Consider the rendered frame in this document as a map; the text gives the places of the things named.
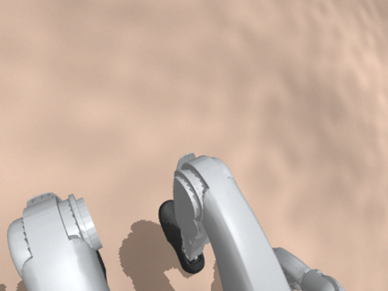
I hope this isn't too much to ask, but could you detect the right robot arm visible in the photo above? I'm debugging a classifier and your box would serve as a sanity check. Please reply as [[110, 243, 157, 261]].
[[301, 269, 345, 291]]

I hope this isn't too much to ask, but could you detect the right robot foot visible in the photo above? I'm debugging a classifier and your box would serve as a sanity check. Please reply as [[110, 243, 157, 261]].
[[159, 200, 205, 274]]

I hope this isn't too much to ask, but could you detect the right robot hand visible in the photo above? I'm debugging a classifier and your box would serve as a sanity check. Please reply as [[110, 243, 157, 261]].
[[272, 247, 311, 291]]

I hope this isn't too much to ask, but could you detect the left robot foot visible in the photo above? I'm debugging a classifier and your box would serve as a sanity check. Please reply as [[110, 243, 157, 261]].
[[96, 250, 107, 281]]

